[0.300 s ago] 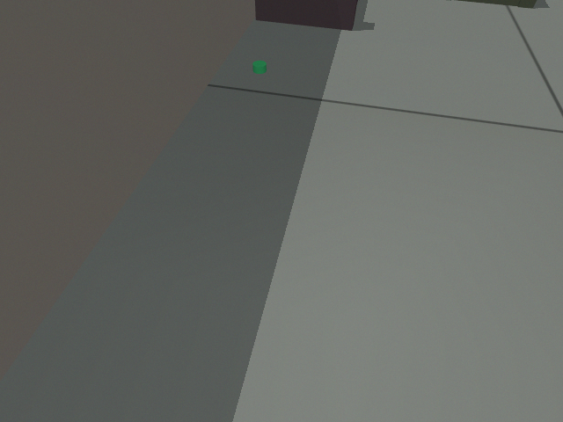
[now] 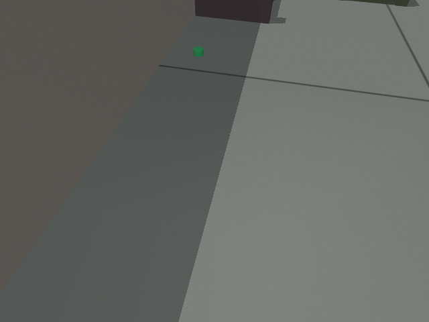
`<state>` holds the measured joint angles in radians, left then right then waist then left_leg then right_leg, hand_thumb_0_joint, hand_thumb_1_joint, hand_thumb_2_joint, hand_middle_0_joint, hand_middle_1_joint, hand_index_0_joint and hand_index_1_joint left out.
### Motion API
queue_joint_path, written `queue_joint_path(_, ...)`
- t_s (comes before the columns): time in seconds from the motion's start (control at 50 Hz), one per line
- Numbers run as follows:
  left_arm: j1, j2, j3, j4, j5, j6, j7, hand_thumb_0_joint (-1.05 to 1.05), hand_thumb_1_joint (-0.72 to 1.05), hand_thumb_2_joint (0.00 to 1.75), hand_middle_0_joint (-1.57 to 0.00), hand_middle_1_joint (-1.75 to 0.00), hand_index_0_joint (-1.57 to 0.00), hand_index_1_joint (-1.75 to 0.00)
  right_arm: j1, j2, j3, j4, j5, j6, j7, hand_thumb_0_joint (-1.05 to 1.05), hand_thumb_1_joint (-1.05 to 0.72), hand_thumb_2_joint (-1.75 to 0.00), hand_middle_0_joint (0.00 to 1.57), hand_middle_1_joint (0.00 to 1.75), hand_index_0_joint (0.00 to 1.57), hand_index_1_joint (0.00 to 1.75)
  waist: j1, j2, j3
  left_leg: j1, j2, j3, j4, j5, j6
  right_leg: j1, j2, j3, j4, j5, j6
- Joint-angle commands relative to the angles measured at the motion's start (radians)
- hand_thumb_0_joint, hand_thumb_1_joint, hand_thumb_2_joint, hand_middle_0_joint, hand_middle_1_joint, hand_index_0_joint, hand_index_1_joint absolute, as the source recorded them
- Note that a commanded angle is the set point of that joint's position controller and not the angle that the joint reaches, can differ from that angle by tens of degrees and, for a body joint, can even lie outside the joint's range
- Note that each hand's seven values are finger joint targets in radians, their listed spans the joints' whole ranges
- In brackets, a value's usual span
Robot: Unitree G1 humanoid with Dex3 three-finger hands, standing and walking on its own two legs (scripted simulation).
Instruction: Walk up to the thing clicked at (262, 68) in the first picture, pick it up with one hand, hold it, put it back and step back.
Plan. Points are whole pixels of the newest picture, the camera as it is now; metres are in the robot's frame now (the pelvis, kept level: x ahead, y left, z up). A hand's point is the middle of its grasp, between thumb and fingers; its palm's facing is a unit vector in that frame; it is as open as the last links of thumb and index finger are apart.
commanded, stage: stand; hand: left
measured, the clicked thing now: (198, 51) +2.46 +0.09 -0.76
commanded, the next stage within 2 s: walk up in 0.82 s
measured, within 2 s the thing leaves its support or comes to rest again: neither
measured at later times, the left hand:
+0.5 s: hand out of the picture +0.08 +0.25 -0.16, palm faces -0.03 -0.94 -0.33, open 7.4 cm
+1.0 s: hand out of the picture +0.11 +0.27 -0.14, palm faces -0.09 -0.93 -0.35, open 7.4 cm
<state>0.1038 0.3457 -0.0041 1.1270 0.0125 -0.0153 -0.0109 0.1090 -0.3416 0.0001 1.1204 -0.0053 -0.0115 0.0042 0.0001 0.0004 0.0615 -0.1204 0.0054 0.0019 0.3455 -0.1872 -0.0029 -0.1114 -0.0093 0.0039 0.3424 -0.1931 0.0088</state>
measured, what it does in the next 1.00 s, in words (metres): lifts its right foot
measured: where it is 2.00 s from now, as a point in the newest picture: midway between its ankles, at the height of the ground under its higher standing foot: (236, 245)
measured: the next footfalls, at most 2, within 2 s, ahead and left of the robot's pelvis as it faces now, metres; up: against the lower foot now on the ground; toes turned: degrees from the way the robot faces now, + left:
right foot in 1.18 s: +0.19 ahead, -0.23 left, +0.00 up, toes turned -10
left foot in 1.62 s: +0.49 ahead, +0.05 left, +0.00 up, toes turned +6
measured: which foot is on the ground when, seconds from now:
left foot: down 0.00-1.00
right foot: down 0.00-0.86, up 0.88-1.00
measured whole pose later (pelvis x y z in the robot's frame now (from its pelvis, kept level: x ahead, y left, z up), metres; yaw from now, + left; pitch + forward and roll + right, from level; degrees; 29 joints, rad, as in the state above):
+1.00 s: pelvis +0.02 -0.01 +0.00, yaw -2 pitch +0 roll +1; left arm 0.16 0.44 0.06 1.05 0.04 -0.02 -0.10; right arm 0.21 -0.38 -0.08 1.03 -0.03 -0.06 0.06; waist -0.01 -0.02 0.01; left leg -0.11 0.02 0.04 0.33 -0.29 0.05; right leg -0.41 -0.06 0.00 0.81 -0.42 0.00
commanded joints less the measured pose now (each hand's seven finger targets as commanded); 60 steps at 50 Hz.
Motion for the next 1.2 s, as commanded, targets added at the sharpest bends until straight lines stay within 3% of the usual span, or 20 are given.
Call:
queue_joint_path(0.0, -0.037, 0.209, 0.039, -0.058, -0.003, -0.018, 0.019, 0.00, 0.90, 0.90, -0.20, -0.30, -0.20, -0.30, -0.025, -0.207, -0.035, -0.064, -0.003, -0.025, -0.014, 0.00, -0.90, -0.90, 0.20, 0.30, 0.20, 0.30, 0.001, -0.002, -0.092, 0.019, 0.119, -0.102, -0.056, 0.144, 0.035, 0.007, -0.118, 0.090, -0.051, 0.139, -0.038)
queue_joint_path(0.18, -0.031, 0.205, 0.036, -0.057, -0.004, -0.019, 0.021, 0.00, 0.90, 0.90, -0.20, -0.30, -0.20, -0.30, -0.028, -0.213, -0.034, -0.062, -0.002, -0.025, -0.015, 0.00, -0.90, -0.90, 0.20, 0.30, 0.20, 0.30, 0.002, 0.008, -0.084, 0.015, 0.118, -0.101, -0.055, 0.168, 0.033, 0.018, -0.120, 0.085, -0.057, 0.170, -0.032)
queue_joint_path(0.78, -0.022, 0.207, 0.037, -0.059, -0.003, -0.017, 0.021, 0.00, 0.90, 0.90, -0.20, -0.30, -0.20, -0.30, -0.031, -0.216, -0.036, -0.058, -0.002, -0.025, -0.014, 0.00, -0.90, -0.90, 0.20, 0.30, 0.20, 0.30, 0.002, 0.010, -0.077, 0.016, 0.118, -0.111, -0.072, 0.156, 0.029, 0.016, -0.120, 0.077, -0.068, 0.130, -0.031)
queue_joint_path(0.8, 0.001, 0.349, 0.116, -0.142, 0.017, -0.034, -0.022, 0.00, 0.90, 0.90, -0.20, -0.30, -0.20, -0.30, 0.043, -0.346, -0.121, -0.127, -0.022, -0.050, 0.017, 0.00, -0.90, -0.90, 0.20, 0.30, 0.20, 0.30, -0.010, -0.005, -0.215, 0.044, 0.128, -0.157, 0.007, -0.483, 0.109, -0.039, -0.075, 0.087, 0.066, -0.405, -0.068)
queue_joint_path(0.82, -0.081, 0.314, 0.112, -0.161, 0.023, -0.033, -0.038, 0.00, 0.90, 0.90, -0.20, -0.30, -0.20, -0.30, 0.036, -0.365, -0.134, -0.116, -0.033, -0.052, 0.033, 0.00, -0.90, -0.90, 0.20, 0.30, 0.20, 0.30, -0.033, 0.074, -0.098, 0.010, 0.167, -0.219, -0.061, -0.643, 0.135, -0.239, -0.058, 0.049, 0.172, -0.465, -0.061)
queue_joint_path(0.84, -0.160, 0.272, 0.107, -0.196, 0.026, -0.034, -0.051, 0.00, 0.90, 0.90, -0.20, -0.30, -0.20, -0.30, 0.061, -0.370, -0.149, -0.122, -0.032, -0.056, 0.039, 0.00, -0.90, -0.90, 0.20, 0.30, 0.20, 0.30, -0.070, 0.141, -0.007, 0.062, 0.262, -0.335, -0.156, -0.687, 0.185, -0.448, -0.039, -0.003, 0.315, -0.360, -0.042)
queue_joint_path(0.86, -0.216, 0.257, 0.103, -0.230, 0.025, -0.036, -0.057, 0.00, 0.90, 0.90, -0.20, -0.30, -0.20, -0.30, 0.111, -0.377, -0.159, -0.129, -0.031, -0.064, 0.039, 0.00, -0.90, -0.90, 0.20, 0.30, 0.20, 0.30, -0.105, 0.170, 0.039, 0.129, 0.391, -0.486, -0.240, -0.664, 0.248, -0.625, -0.046, 0.014, 0.481, -0.289, -0.029)
queue_joint_path(0.88, -0.219, 0.262, 0.101, -0.234, 0.021, -0.044, -0.061, 0.00, 0.90, 0.90, -0.20, -0.30, -0.20, -0.30, 0.130, -0.380, -0.164, -0.137, -0.027, -0.074, 0.039, 0.00, -0.90, -0.90, 0.20, 0.30, 0.20, 0.30, -0.103, 0.108, 0.028, 0.159, 0.423, -0.509, -0.258, -0.609, 0.265, -0.661, -0.084, 0.077, 0.506, -0.272, -0.029)
queue_joint_path(0.9, -0.182, 0.283, 0.103, -0.224, 0.021, -0.051, -0.068, 0.00, 0.90, 0.90, -0.20, -0.30, -0.20, -0.30, 0.120, -0.365, -0.161, -0.145, -0.020, -0.081, 0.037, 0.00, -0.90, -0.90, 0.20, 0.30, 0.20, 0.30, -0.078, 0.050, -0.027, 0.192, 0.385, -0.463, -0.249, -0.563, 0.245, -0.644, -0.101, 0.099, 0.538, -0.243, -0.025)
queue_joint_path(0.94, -0.080, 0.300, 0.108, -0.207, 0.016, -0.046, -0.087, 0.00, 0.90, 0.90, -0.20, -0.30, -0.20, -0.30, 0.048, -0.365, -0.162, -0.181, -0.026, -0.084, 0.040, 0.00, -0.90, -0.90, 0.20, 0.30, 0.20, 0.30, -0.028, 0.120, -0.073, 0.186, 0.334, -0.336, -0.259, -0.563, 0.221, -0.584, -0.117, 0.042, 0.501, -0.234, -0.007)
queue_joint_path(1.02, -0.095, 0.296, 0.118, -0.216, 0.022, -0.040, -0.112, 0.00, 0.90, 0.90, -0.20, -0.30, -0.20, -0.30, 0.007, -0.372, -0.166, -0.201, -0.030, -0.084, 0.056, 0.00, -0.90, -0.90, 0.20, 0.30, 0.20, 0.30, -0.021, 0.191, -0.013, 0.023, 0.252, -0.167, -0.244, -0.474, 0.197, -0.401, -0.106, -0.025, 0.355, -0.138, 0.011)
queue_joint_path(1.08, 0.021, 0.305, 0.133, -0.179, 0.013, -0.041, -0.106, 0.00, 0.90, 0.90, -0.20, -0.30, -0.20, -0.30, -0.058, -0.375, -0.167, -0.210, -0.032, -0.081, 0.063, 0.00, -0.90, -0.90, 0.20, 0.30, 0.20, 0.30, 0.051, 0.164, -0.040, -0.168, 0.214, -0.073, -0.159, -0.482, 0.174, -0.113, -0.084, -0.093, 0.297, -0.057, 0.006)
queue_joint_path(1.1, 0.104, 0.300, 0.139, -0.152, 0.008, -0.043, -0.101, 0.00, 0.90, 0.90, -0.20, -0.30, -0.20, -0.30, -0.100, -0.372, -0.164, -0.217, -0.031, -0.075, 0.061, 0.00, -0.90, -0.90, 0.20, 0.30, 0.20, 0.30, 0.105, 0.146, -0.051, -0.268, 0.200, -0.041, -0.083, -0.527, 0.161, 0.035, -0.081, -0.106, 0.240, 0.002, -0.005)
queue_joint_path(1.12, 0.199, 0.318, 0.145, -0.115, 0.008, -0.050, -0.091, 0.00, 0.90, 0.90, -0.20, -0.30, -0.20, -0.30, -0.117, -0.340, -0.151, -0.220, -0.037, -0.069, 0.057, 0.00, -0.90, -0.90, 0.20, 0.30, 0.20, 0.30, 0.151, 0.041, -0.065, -0.375, 0.153, 0.011, 0.076, -0.539, 0.139, 0.184, -0.055, -0.129, 0.209, -0.016, -0.015)
queue_joint_path(1.14, 0.334, 0.365, 0.165, -0.071, 0.015, -0.062, -0.074, 0.00, 0.90, 0.90, -0.20, -0.30, -0.20, -0.30, -0.093, -0.274, -0.125, -0.219, -0.049, -0.067, 0.056, 0.00, -0.90, -0.90, 0.20, 0.30, 0.20, 0.30, 0.208, -0.161, -0.115, -0.552, 0.061, 0.092, 0.401, -0.542, 0.112, 0.393, -0.039, -0.111, 0.190, -0.156, -0.027)
queue_joint_path(1.16, 0.467, 0.448, 0.192, -0.065, 0.031, -0.070, -0.054, 0.00, 0.90, 0.90, -0.20, -0.30, -0.20, -0.30, -0.101, -0.186, -0.088, -0.247, -0.043, -0.069, 0.061, 0.00, -0.90, -0.90, 0.20, 0.30, 0.20, 0.30, 0.268, -0.409, -0.087, -0.749, -0.065, 0.049, 0.799, -0.510, 0.082, 0.387, -0.213, 0.197, 0.014, -0.529, -0.056)
queue_joint_path(1.18, 0.353, 0.488, 0.174, -0.126, 0.019, -0.078, -0.047, 0.00, 0.90, 0.90, -0.20, -0.30, -0.20, -0.30, -0.094, -0.227, -0.100, -0.277, -0.018, -0.070, 0.053, 0.00, -0.90, -0.90, 0.20, 0.30, 0.20, 0.30, 0.190, -0.343, -0.052, -0.765, -0.059, -0.113, 0.918, -0.378, 0.049, 0.205, -0.459, 0.720, -0.327, -0.848, -0.161)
